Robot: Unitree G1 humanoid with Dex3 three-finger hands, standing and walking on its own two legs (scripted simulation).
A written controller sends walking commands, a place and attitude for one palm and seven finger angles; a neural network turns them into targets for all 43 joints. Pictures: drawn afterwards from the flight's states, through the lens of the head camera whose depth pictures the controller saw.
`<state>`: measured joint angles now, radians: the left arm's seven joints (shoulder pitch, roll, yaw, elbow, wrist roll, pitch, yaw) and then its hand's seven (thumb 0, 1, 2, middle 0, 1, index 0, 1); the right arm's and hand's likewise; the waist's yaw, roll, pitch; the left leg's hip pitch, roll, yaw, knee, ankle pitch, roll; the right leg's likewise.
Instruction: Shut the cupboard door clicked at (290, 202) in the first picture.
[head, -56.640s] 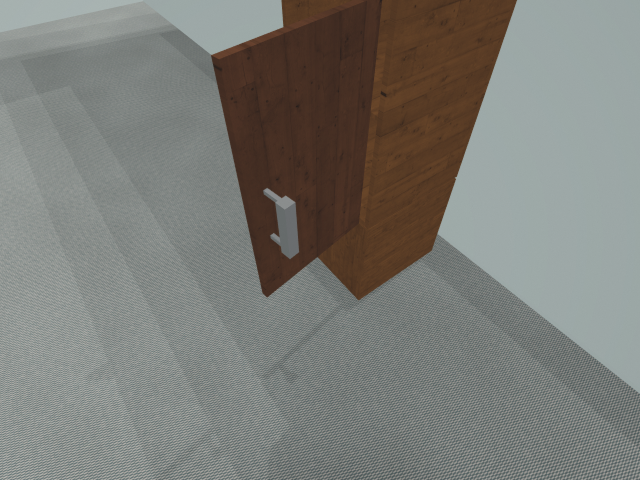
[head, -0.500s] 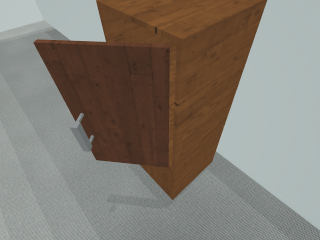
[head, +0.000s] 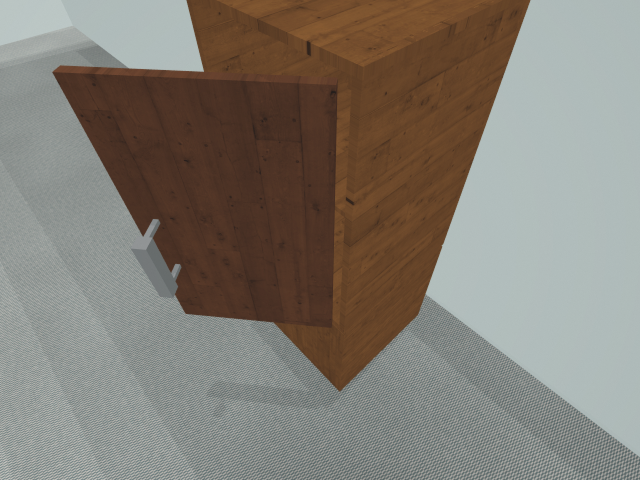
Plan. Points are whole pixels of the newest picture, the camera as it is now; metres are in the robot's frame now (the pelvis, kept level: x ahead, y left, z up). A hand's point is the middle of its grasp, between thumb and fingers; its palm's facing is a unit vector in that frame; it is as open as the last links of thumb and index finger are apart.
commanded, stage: shuffle to correct the standing spot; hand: left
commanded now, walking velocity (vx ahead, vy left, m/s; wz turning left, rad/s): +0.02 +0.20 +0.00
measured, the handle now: (161, 258) +0.47 +0.33 -0.08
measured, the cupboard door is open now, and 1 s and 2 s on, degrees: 41 41 41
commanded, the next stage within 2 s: come to a stop and stand still in 0.94 s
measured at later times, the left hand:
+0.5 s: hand out of the picture +0.02 +0.26 -0.19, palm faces +0.06 -0.96 -0.26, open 7.3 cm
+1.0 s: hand out of the picture +0.00 +0.30 -0.14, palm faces +0.04 -0.96 -0.27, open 7.3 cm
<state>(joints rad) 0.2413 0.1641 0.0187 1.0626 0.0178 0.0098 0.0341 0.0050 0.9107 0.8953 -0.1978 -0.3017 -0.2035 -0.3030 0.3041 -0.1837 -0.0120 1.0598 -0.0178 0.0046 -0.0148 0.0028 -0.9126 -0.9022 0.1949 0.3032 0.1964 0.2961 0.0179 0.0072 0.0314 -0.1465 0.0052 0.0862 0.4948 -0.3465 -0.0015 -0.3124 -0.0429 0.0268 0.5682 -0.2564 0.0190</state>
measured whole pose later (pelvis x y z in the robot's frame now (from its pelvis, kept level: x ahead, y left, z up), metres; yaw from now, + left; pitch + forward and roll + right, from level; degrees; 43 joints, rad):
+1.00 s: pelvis +0.00 +0.11 +0.01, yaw -2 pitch +0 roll +4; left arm 0.34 0.15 0.04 1.00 0.03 -0.01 0.03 0.00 0.92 0.90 -0.20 -0.30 -0.20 -0.30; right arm 0.23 -0.19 -0.05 0.98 -0.02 0.06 0.02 0.01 -0.92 -0.90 0.20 0.30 0.20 0.30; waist 0.03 -0.01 0.04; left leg -0.52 0.04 0.01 1.05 -0.28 -0.07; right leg -0.20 -0.09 -0.10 0.47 -0.28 -0.03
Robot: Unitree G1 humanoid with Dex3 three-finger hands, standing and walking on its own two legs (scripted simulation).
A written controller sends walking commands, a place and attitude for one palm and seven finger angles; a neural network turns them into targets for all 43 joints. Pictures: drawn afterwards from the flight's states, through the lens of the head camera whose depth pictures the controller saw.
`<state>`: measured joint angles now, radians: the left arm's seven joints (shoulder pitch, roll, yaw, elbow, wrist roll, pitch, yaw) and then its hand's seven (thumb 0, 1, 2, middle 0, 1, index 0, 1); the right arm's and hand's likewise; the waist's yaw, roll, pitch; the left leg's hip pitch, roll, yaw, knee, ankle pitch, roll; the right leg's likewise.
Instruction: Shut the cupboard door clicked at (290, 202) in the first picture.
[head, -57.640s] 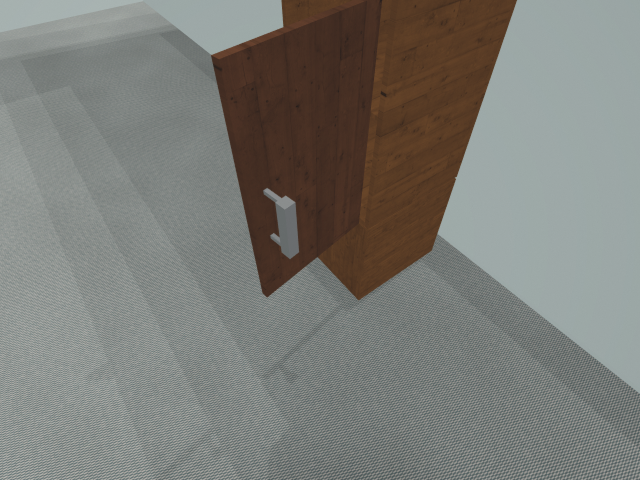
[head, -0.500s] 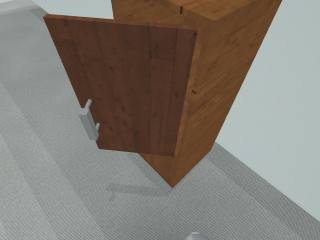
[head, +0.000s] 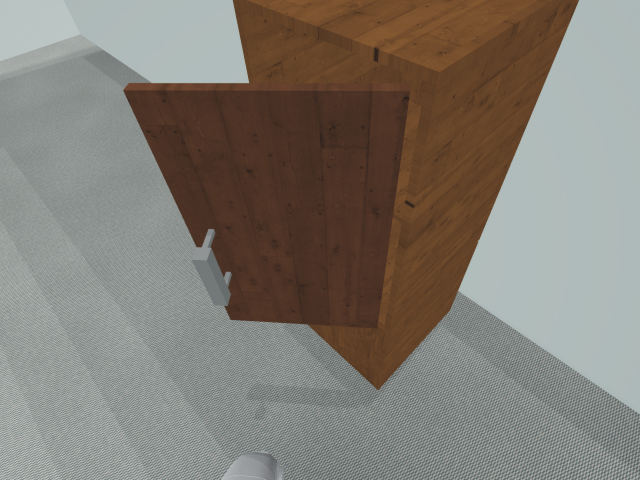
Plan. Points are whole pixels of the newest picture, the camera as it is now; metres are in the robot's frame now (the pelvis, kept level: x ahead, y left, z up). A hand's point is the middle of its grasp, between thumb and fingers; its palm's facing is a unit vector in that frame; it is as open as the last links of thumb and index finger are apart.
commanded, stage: come to a stop and stand still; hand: left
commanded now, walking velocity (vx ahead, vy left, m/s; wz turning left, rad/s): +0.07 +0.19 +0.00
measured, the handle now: (216, 267) +0.47 +0.24 -0.09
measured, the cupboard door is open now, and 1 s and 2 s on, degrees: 41 41 41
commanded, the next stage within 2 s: look again from close up in 1.42 s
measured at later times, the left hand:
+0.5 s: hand out of the picture +0.03 +0.25 -0.19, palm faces +0.02 -0.99 -0.16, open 7.3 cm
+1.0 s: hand out of the picture +0.00 +0.17 -0.19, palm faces +0.07 -0.98 -0.19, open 7.2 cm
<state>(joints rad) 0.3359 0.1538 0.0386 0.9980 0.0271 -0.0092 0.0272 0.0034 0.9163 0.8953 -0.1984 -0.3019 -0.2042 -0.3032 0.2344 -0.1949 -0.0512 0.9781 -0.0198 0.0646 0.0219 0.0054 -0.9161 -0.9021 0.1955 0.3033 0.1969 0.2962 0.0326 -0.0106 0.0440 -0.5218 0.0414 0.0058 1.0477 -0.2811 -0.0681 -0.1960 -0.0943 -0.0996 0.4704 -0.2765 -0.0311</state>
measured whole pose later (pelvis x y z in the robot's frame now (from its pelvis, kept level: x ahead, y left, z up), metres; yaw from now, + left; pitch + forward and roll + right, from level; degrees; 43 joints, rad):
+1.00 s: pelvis -0.02 -0.01 -0.01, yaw +0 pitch -2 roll +0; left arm 0.27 0.16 0.03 1.09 0.00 0.00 0.04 0.00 0.95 0.90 -0.20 -0.30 -0.20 -0.30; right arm 0.26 -0.13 -0.02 1.14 -0.02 0.01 -0.04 0.02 -0.95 -0.90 0.20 0.30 0.20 0.30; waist 0.01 -0.02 0.03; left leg -0.17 0.04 0.06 0.48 -0.27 -0.02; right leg -0.15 0.06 -0.09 0.47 -0.29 -0.09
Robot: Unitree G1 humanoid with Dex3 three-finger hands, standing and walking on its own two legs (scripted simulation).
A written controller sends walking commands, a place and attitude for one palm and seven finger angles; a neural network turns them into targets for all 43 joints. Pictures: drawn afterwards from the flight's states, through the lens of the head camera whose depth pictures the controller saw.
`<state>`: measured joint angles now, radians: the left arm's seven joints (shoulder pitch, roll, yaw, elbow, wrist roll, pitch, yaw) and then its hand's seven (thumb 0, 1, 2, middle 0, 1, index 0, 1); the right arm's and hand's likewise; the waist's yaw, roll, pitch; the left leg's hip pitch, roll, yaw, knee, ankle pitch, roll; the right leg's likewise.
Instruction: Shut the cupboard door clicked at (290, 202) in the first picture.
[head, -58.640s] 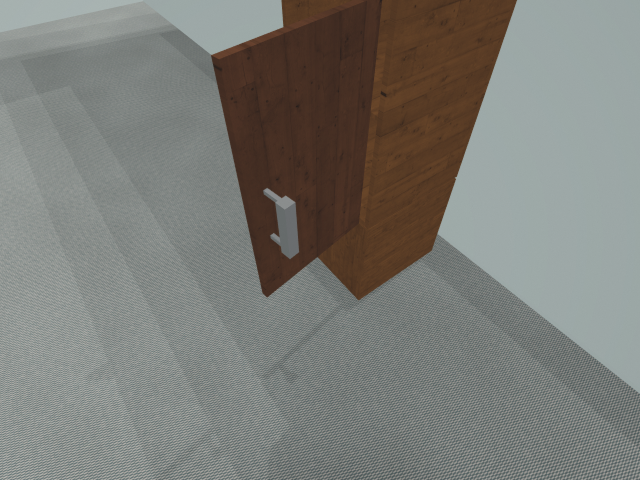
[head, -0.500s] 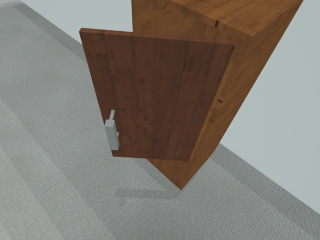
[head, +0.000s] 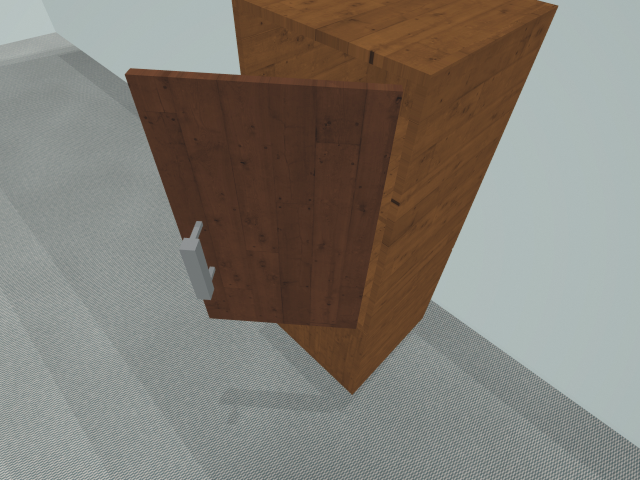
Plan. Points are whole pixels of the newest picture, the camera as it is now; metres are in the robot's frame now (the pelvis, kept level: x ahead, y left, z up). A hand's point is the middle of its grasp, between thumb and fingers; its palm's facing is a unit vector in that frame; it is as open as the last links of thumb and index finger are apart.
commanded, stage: come to a stop and stand still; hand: left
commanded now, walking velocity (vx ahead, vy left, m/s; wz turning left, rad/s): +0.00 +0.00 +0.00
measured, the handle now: (201, 260) +0.48 +0.25 -0.08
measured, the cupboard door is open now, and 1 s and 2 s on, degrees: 41 41 41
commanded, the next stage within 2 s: look again from close up in 0.42 s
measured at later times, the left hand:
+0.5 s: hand out of the picture -0.05 +0.13 -0.17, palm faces +0.08 -0.98 -0.16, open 7.3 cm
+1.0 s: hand out of the picture +0.00 +0.22 -0.17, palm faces +0.03 -0.98 -0.21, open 7.3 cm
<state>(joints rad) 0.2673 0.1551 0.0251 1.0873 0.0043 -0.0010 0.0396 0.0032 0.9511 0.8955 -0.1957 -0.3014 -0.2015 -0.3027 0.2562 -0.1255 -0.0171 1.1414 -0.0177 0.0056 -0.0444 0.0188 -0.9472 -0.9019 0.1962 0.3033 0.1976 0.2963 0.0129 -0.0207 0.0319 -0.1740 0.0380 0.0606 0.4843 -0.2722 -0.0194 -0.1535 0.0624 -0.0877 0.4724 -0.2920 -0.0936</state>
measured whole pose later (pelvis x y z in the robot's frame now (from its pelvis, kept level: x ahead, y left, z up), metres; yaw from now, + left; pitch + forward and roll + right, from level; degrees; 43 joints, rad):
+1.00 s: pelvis -0.02 +0.04 +0.00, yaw -1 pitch -1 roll +0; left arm 0.30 0.15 0.00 1.05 0.01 -0.01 0.04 0.01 0.93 0.90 -0.19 -0.30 -0.20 -0.30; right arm 0.36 -0.13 0.03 1.08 -0.02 -0.03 -0.02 0.01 -0.92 -0.90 0.20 0.30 0.20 0.30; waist 0.00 0.02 0.00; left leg -0.19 -0.05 0.07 0.45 -0.25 0.07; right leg -0.21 0.01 -0.05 0.47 -0.26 -0.03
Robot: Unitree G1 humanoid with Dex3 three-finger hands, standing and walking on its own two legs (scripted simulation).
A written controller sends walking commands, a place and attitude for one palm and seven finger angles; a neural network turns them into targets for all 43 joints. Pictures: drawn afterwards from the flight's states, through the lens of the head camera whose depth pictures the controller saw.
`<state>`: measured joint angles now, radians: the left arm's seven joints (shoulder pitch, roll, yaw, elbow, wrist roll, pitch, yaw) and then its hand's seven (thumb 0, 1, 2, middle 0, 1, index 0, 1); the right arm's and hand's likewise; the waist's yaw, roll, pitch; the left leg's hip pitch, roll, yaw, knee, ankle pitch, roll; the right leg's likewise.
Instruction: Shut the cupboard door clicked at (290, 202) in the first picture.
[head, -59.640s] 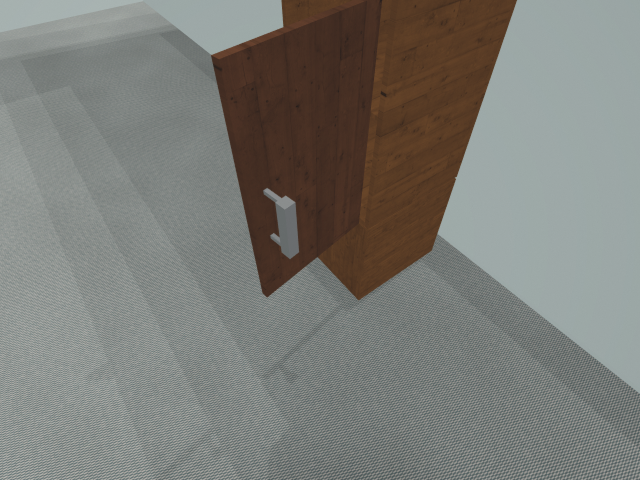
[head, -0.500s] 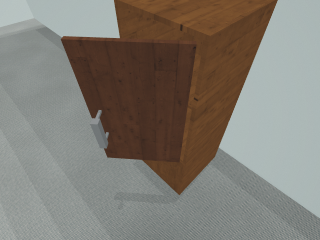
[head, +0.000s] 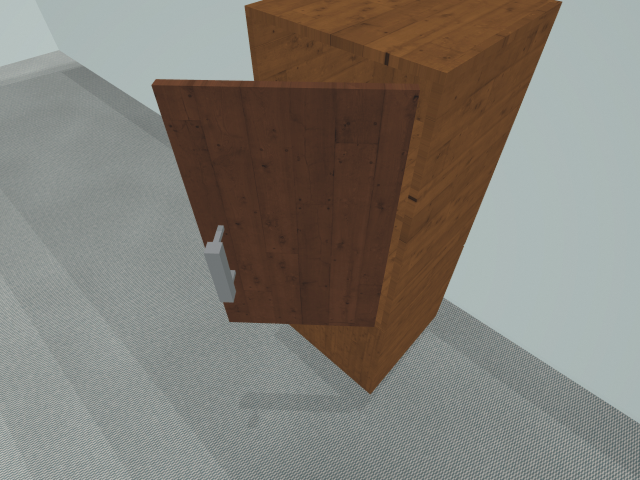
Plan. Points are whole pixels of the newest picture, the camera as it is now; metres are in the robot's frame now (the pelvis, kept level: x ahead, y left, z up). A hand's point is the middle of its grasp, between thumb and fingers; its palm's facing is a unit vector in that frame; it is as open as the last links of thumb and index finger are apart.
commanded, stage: shuffle to correct the standing spot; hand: left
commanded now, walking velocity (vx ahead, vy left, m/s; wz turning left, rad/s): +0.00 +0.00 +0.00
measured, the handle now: (223, 264) +0.50 +0.21 -0.09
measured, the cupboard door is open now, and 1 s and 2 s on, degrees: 41 41 41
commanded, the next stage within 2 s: come to a stop and stand still in 0.14 s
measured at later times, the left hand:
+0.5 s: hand out of the picture +0.02 +0.16 -0.18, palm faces +0.05 -0.99 -0.15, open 7.3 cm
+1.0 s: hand out of the picture +0.05 +0.20 -0.17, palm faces +0.01 -0.98 -0.22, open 7.3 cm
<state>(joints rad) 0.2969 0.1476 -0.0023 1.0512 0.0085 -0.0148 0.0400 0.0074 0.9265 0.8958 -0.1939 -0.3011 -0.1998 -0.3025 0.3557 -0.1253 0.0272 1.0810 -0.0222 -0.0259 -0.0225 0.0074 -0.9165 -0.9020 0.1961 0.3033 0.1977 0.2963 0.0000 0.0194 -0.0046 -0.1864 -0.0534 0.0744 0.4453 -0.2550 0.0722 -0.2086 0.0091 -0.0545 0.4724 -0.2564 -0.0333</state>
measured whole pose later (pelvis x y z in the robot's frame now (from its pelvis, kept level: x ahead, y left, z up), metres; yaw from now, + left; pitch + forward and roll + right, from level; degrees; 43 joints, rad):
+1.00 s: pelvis -0.01 +0.02 -0.01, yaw +0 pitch -3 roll -1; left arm 0.23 0.19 -0.02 0.98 0.01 0.01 0.04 0.01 0.91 0.90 -0.20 -0.30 -0.20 -0.30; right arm 0.21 -0.19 -0.01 0.97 -0.02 0.00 -0.01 0.00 -0.91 -0.90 0.20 0.30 0.20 0.30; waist 0.00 0.00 0.02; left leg -0.21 -0.06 0.07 0.53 -0.27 0.09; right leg -0.20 0.00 -0.04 0.53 -0.27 0.00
